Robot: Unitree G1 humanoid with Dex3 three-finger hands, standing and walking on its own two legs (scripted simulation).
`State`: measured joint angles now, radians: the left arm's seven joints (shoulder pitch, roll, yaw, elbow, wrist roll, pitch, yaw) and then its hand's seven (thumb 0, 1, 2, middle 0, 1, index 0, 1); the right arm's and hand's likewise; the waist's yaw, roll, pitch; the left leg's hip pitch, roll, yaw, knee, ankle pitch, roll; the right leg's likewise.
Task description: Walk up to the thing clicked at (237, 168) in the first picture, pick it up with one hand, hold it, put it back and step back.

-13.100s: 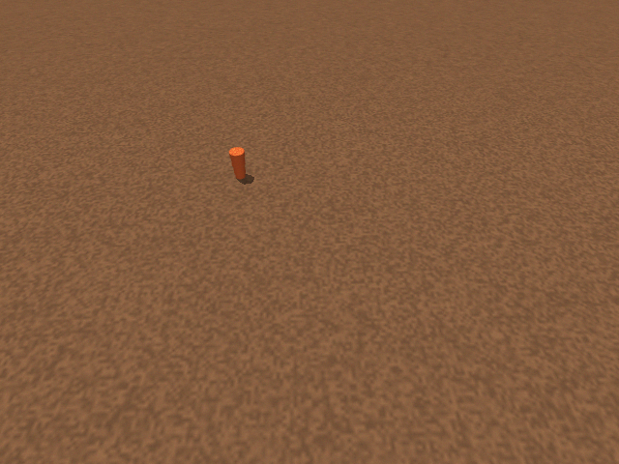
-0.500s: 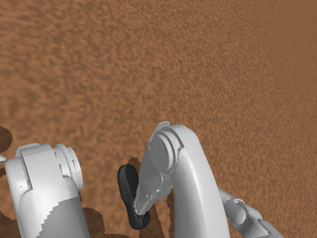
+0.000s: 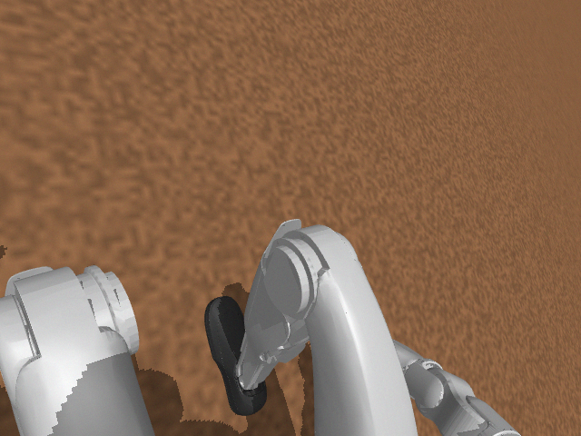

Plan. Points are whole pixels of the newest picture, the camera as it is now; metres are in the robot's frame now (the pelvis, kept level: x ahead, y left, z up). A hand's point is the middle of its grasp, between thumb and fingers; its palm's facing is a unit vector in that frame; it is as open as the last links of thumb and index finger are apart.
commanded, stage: close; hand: left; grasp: from the side
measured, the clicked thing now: out of the picture +0.42 +0.29 -0.20
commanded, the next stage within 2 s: settle in 0.16 s
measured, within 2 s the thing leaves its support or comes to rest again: leaves its support in 0.58 s
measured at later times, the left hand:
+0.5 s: hand out of the picture +0.42 +0.29 -0.17, palm faces +0.40 -0.91 +0.00, open 10.1 cm
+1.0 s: hand out of the picture +0.39 +0.32 -0.08, palm faces +0.38 -0.92 -0.04, open 10.1 cm
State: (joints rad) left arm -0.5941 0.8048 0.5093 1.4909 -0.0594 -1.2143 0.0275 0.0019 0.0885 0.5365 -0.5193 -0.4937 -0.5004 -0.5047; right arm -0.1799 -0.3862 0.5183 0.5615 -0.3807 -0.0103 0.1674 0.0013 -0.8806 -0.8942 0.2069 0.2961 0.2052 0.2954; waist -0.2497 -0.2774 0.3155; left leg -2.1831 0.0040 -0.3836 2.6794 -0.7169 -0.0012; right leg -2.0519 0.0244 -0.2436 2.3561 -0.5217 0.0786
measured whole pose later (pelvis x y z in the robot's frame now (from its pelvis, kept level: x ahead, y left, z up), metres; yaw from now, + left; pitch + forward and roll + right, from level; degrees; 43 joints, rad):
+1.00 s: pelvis +0.01 +0.00 +0.03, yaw +4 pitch +20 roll -15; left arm -0.52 0.62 0.41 1.02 -0.09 -0.86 -0.06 0.02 -0.32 1.02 -0.81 -0.97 -0.68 -0.99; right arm -0.04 -0.34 0.29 0.62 -0.24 0.03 0.16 0.00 -0.90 -0.90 0.21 0.30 0.20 0.30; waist -0.16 -0.14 0.10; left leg -2.23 0.00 -0.26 2.56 -0.71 0.01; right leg -2.11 -0.03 -0.17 2.32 -0.58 0.05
